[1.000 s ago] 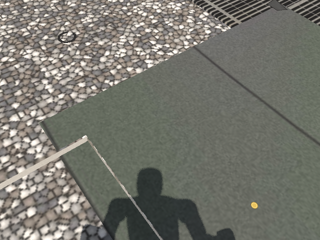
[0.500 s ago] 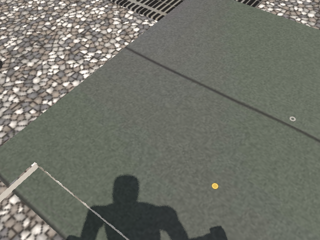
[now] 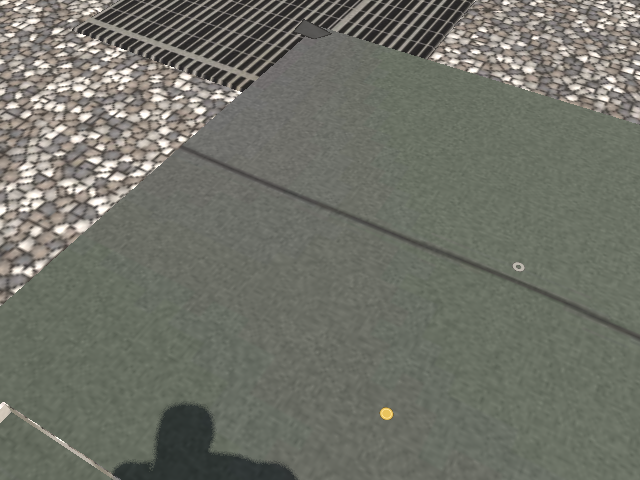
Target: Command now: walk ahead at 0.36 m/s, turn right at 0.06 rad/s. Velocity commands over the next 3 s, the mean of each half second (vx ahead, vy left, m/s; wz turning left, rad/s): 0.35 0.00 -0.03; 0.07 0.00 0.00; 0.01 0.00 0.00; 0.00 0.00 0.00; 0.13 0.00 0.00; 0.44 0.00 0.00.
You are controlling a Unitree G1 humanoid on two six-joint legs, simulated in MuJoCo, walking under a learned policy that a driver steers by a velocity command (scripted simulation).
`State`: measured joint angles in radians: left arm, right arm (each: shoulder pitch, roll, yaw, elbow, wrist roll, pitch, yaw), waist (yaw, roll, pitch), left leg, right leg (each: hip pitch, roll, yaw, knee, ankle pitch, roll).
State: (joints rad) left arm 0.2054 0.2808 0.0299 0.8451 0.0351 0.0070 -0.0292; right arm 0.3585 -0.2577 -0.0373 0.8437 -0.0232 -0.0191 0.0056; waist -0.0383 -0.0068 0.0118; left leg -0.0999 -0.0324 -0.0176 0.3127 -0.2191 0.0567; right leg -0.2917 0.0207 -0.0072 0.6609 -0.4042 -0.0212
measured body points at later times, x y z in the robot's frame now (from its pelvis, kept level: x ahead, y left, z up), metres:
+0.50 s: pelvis +0.21 +0.01 -0.02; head +0.25 +0.01 +0.43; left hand +0.12 +0.24 -0.16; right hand +0.40 -0.21 -0.12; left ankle +0.36 +0.08 -0.70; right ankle +0.02 -0.10 -0.74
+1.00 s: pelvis +0.28 +0.02 +0.04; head +0.28 +0.02 +0.49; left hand +0.30 +0.26 -0.11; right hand +0.32 -0.22 -0.11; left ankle +0.36 +0.08 -0.70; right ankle +0.28 -0.09 -0.70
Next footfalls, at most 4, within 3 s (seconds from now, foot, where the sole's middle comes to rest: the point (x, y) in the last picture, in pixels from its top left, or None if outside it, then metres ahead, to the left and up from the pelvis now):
0.06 right None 0.05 -0.10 -0.79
0.48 left None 0.40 0.08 -0.74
0.94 right None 0.32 -0.10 -0.74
2.60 left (253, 451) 0.56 0.14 -0.74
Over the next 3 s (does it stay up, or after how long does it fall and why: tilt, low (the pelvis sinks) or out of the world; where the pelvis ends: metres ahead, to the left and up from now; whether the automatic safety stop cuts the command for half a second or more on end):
stays up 0.65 0.07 0.04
